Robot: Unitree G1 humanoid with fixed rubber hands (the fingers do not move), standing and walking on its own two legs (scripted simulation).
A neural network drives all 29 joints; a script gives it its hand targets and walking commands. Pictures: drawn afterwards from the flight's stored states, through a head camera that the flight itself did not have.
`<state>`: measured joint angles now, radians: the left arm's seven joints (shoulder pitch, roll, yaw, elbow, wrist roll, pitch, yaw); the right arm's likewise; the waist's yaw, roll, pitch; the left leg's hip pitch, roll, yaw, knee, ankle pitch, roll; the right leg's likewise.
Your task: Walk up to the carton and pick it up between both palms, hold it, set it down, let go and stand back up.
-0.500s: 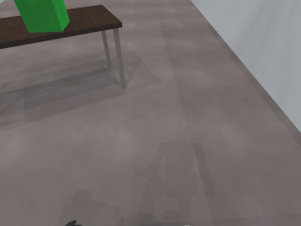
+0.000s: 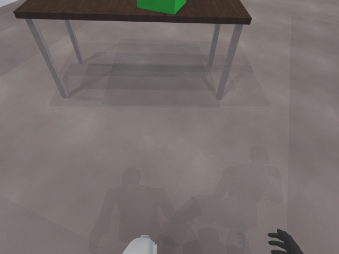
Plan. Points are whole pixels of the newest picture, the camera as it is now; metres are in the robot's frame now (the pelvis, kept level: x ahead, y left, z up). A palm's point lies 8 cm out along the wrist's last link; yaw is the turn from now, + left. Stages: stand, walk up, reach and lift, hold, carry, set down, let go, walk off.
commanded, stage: walk up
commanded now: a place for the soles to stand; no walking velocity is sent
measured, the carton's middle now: out of the picture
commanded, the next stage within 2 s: none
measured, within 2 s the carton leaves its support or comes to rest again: neither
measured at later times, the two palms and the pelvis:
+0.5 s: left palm (95, 185) +0.29 +0.24 -0.07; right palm (282, 210) +0.28 -0.29 -0.12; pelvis +0.24 -0.03 +0.01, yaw +6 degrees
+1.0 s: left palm (94, 131) +0.49 +0.31 -0.09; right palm (239, 125) +0.56 -0.20 -0.08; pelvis +0.46 +0.04 +0.02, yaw +6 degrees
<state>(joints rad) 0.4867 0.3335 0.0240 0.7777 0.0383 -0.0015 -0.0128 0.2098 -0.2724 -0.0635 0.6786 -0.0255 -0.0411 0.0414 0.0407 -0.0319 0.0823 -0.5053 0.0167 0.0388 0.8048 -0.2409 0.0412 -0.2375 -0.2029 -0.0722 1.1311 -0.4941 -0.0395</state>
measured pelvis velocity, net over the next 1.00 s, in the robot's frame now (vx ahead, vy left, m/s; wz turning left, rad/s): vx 0.46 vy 0.04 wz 0.11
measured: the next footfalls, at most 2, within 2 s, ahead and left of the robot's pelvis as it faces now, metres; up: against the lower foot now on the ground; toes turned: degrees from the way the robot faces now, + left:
right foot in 0.34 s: +0.33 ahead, -0.15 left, +0.00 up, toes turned -4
left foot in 0.74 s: +0.51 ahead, +0.17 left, +0.00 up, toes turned +15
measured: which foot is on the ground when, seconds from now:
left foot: down 0.00-0.34, up 0.36-0.72, down 0.74-1.00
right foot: up 0.00-0.32, down 0.34-0.74, up 0.76-1.00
